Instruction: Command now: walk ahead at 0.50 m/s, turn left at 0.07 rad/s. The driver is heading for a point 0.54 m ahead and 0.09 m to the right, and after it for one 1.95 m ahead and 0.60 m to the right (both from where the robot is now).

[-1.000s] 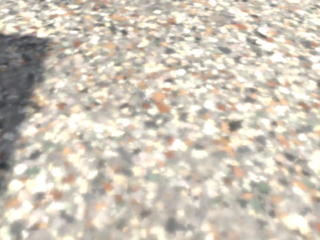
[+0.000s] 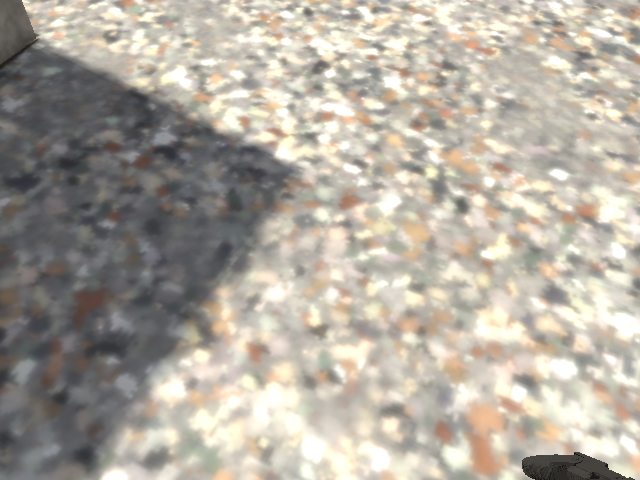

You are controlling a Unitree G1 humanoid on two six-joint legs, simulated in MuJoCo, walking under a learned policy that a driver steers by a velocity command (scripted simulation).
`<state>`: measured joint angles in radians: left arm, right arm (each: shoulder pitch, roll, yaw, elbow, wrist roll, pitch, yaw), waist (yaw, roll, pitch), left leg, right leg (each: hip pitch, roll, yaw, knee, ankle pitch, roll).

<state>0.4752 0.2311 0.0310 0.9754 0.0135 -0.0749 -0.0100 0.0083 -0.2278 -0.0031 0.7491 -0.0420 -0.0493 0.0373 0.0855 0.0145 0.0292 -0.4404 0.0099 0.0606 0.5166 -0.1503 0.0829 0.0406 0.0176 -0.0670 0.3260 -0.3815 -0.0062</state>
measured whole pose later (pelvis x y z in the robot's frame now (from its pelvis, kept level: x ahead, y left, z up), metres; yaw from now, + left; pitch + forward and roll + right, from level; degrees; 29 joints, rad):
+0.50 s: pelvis +0.25 +0.01 +0.00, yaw -8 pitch +1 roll +1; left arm 0.08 0.22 0.03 0.83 0.03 -0.02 -0.05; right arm 0.42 -0.21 -0.02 0.99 -0.02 -0.09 -0.02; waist -0.05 -0.02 0.05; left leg 0.14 -0.06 0.20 0.19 -0.36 0.05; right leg -0.57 -0.02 -0.09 0.63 -0.07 -0.09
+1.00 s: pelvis +0.46 -0.04 +0.01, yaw -26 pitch +1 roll -1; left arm 0.32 0.28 0.07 0.86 0.01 0.01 0.02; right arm 0.09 -0.26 -0.02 0.77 -0.02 -0.01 -0.02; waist 0.06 0.03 0.07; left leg -0.57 0.03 -0.04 0.78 -0.19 -0.04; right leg -0.13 0.17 0.15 0.41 -0.27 -0.11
